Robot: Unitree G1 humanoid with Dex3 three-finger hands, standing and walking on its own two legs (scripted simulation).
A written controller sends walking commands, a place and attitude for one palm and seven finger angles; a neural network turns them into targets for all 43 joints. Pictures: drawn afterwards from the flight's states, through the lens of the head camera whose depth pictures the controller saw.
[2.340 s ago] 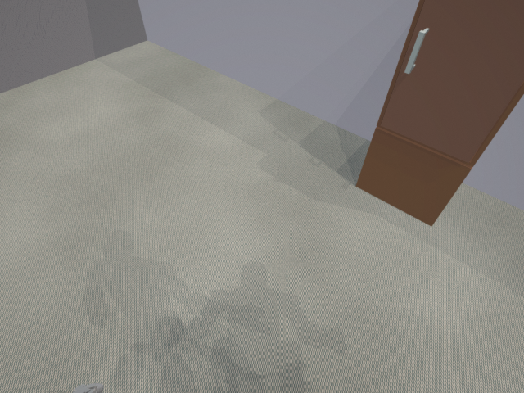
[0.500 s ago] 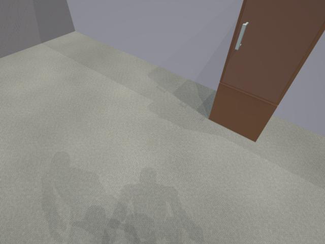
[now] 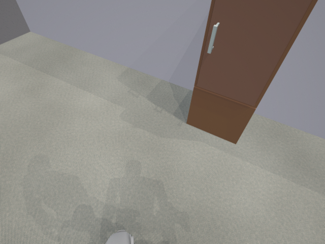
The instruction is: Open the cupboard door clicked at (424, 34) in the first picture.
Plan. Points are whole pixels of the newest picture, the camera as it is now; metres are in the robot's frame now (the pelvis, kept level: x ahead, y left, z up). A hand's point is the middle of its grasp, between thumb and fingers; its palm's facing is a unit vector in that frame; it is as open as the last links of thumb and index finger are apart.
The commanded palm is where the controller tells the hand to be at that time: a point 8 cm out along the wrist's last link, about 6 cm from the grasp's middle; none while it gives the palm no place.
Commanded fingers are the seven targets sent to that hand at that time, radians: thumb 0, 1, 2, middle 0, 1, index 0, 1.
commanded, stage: walk to a spot facing it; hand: left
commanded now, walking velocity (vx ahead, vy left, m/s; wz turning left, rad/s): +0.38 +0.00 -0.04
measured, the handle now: (213, 38) +1.06 -0.22 +0.00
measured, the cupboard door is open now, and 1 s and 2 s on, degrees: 0 0 0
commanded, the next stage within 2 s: turn to face it in 0.22 s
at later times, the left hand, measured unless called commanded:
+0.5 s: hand (102, 189) +0.31 +0.21 -0.17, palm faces -0.13 -0.97 -0.19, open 7.4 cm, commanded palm none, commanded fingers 0.00 0.90 0.90 -0.20 -0.30 -0.20 -0.30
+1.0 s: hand (124, 156) +0.44 +0.16 -0.17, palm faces -0.27 -0.94 -0.18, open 7.4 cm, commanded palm none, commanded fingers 0.00 0.90 0.90 -0.20 -0.30 -0.20 -0.30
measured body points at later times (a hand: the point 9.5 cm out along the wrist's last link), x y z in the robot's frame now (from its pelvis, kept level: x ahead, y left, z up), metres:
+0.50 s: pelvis +0.21 +0.03 +0.00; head +0.25 +0.02 +0.45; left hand +0.32 +0.26 -0.15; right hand +0.15 -0.20 -0.15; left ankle +0.16 +0.14 -0.74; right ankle +0.30 -0.11 -0.70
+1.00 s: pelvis +0.30 +0.01 -0.01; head +0.32 +0.02 +0.44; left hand +0.45 +0.21 -0.16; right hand +0.33 -0.25 -0.14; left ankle +0.35 +0.13 -0.73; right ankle +0.33 -0.10 -0.74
